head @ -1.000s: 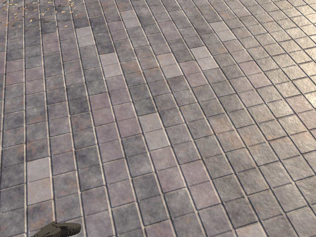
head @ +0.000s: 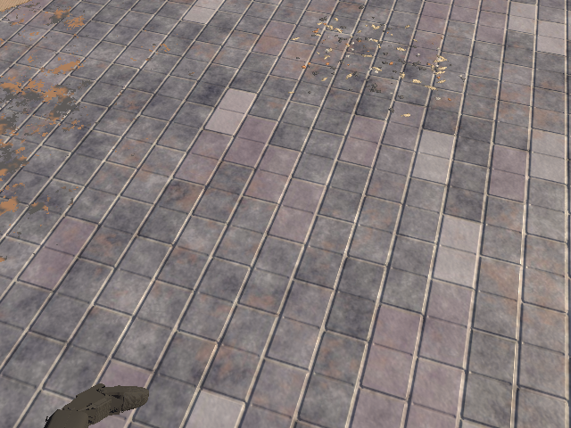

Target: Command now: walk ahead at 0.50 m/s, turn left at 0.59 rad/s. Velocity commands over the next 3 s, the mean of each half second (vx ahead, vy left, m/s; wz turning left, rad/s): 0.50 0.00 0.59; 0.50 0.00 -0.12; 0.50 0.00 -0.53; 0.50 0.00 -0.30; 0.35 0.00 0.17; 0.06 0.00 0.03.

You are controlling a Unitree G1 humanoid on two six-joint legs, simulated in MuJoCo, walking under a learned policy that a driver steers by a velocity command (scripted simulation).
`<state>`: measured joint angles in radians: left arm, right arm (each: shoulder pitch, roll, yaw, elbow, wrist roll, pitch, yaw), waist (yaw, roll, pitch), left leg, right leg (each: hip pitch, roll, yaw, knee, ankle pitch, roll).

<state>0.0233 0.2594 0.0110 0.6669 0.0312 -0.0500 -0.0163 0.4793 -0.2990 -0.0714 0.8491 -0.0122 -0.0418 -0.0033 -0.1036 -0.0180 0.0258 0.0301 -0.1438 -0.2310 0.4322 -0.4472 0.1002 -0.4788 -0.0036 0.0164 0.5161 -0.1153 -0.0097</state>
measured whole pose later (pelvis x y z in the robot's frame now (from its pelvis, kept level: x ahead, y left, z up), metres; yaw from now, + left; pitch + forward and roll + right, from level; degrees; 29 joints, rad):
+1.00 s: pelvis +0.51 +0.12 +0.01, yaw +10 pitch +1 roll +1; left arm 0.15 0.24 0.03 0.81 0.03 0.00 -0.06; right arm 0.39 -0.23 -0.02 0.94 -0.02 -0.08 -0.02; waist -0.04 -0.03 0.04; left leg 0.14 -0.08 0.21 0.18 -0.34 0.07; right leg -0.60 -0.04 -0.09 0.68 -0.04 -0.07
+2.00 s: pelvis +1.04 +0.12 +0.02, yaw -16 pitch +2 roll +2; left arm 0.08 0.25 0.01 0.73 0.03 -0.03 -0.05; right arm 0.44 -0.25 -0.04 0.93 -0.01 -0.08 0.02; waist -0.08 -0.03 0.01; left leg -0.01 -0.03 0.07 0.26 -0.29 0.01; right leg -0.52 -0.05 -0.03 0.61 -0.15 -0.04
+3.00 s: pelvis +1.29 +0.04 +0.02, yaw -8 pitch -2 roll +0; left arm 0.31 0.16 0.00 1.09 0.01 -0.01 0.04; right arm 0.25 -0.19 -0.02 1.07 -0.01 0.00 -0.02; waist -0.02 0.02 0.01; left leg -0.24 -0.02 0.04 0.38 -0.11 0.04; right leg -0.14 0.01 -0.01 0.40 -0.23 -0.01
